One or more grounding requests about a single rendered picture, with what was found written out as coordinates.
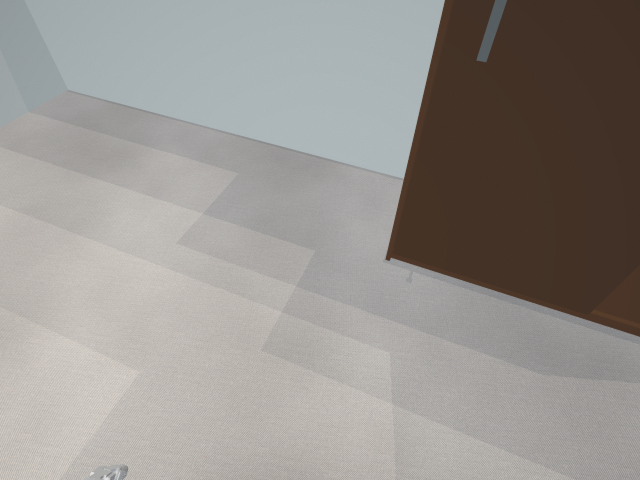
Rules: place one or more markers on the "wardrobe door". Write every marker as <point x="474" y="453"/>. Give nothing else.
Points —
<point x="527" y="175"/>
<point x="624" y="300"/>

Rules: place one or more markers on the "handle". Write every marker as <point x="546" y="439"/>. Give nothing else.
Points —
<point x="491" y="30"/>

